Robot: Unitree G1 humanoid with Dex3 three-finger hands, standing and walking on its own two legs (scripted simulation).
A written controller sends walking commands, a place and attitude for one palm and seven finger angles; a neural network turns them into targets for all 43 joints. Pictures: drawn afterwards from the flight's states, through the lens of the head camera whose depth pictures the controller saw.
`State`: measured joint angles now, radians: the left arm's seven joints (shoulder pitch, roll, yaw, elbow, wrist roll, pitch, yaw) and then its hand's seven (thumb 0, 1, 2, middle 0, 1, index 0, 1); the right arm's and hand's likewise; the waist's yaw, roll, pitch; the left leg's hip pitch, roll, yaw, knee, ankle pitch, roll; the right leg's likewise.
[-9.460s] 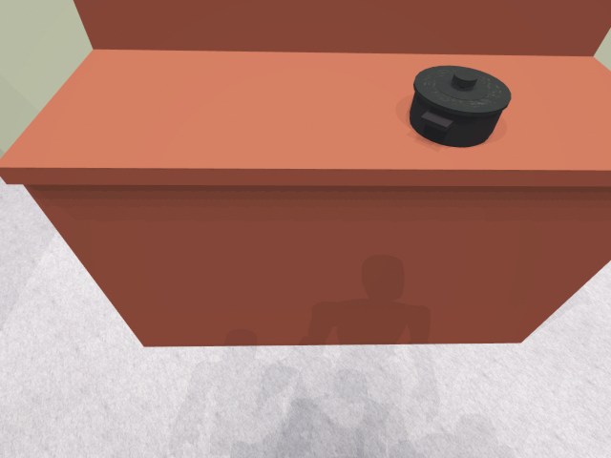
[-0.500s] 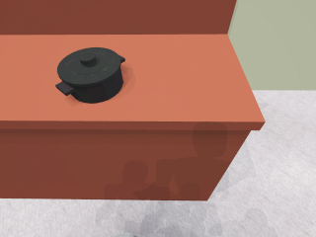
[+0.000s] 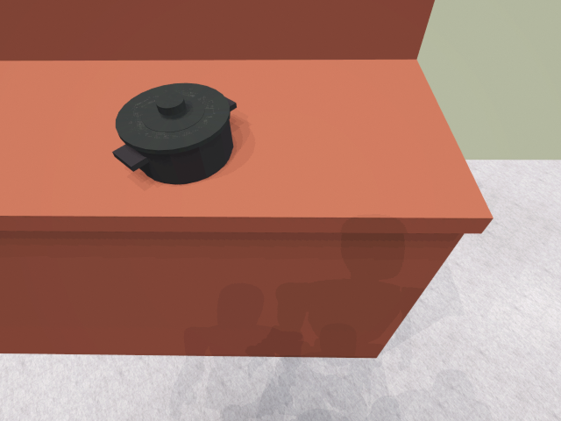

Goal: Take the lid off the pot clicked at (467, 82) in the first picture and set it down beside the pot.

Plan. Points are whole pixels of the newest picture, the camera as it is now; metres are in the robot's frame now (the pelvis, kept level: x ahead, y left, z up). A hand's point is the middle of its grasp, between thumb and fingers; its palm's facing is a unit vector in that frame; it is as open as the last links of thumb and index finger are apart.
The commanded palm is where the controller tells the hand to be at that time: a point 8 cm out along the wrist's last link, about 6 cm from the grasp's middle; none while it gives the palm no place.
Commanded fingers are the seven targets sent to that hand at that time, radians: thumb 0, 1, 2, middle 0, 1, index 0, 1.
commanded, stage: come to a stop and stand still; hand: left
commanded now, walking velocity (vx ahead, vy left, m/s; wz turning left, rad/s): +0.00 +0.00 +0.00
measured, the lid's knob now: (170, 103) +0.53 +0.22 +0.17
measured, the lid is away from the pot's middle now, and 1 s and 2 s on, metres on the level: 0.00 0.00 0.00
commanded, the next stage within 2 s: look again from close up in 0.44 s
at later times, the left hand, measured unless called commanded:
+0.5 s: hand out of the picture +0.07 +0.23 -0.16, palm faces -0.04 -0.96 -0.27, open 7.4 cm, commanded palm none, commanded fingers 0.00 0.90 0.90 -0.20 -0.30 -0.20 -0.30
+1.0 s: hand out of the picture +0.03 +0.20 -0.16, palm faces -0.05 -0.97 -0.24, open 7.4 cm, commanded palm none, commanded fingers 0.00 0.90 0.90 -0.20 -0.30 -0.20 -0.30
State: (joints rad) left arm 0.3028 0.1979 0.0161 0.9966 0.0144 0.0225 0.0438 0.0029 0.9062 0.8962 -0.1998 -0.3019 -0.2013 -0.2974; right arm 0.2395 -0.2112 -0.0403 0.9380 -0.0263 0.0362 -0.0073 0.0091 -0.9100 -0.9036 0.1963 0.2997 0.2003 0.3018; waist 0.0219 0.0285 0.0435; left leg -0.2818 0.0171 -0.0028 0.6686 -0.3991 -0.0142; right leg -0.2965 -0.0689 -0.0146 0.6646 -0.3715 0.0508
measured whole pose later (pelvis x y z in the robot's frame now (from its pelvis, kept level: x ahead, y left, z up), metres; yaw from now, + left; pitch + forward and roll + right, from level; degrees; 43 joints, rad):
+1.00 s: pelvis -0.03 +0.01 +0.01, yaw -3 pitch -1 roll +0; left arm 0.22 0.19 0.01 0.97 0.01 0.03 0.03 0.00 0.91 0.90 -0.20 -0.30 -0.20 -0.30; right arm 0.23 -0.17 -0.02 1.01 -0.01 0.02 -0.01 0.01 -0.91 -0.90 0.20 0.30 0.20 0.30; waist -0.01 0.01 0.09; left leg -0.25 0.03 0.05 0.60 -0.32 0.00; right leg -0.28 -0.06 0.04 0.59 -0.28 0.06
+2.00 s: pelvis +0.07 +0.01 +0.01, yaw +5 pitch +1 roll +2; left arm 0.18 0.14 0.04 0.91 0.01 -0.04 0.02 0.00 0.91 0.90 -0.20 -0.30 -0.20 -0.30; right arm 0.32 -0.21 -0.05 1.04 -0.03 0.04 -0.01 0.01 -0.91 -0.90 0.20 0.30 0.20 0.30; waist -0.02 0.06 0.08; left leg -0.44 0.01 0.01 1.07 -0.46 -0.02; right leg -0.26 -0.05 -0.11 0.58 -0.34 -0.04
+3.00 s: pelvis +0.10 +0.01 +0.01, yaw +4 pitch -2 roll +0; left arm 0.23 0.16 0.00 0.90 0.01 0.01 0.04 0.00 0.90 0.90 -0.20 -0.30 -0.20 -0.30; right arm 0.28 -0.15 -0.03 1.00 -0.02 0.03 -0.02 0.01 -0.91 -0.90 0.20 0.30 0.20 0.30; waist -0.02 0.00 0.06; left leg -0.24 0.00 0.04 0.55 -0.28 0.02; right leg -0.24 0.05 -0.02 0.52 -0.25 -0.05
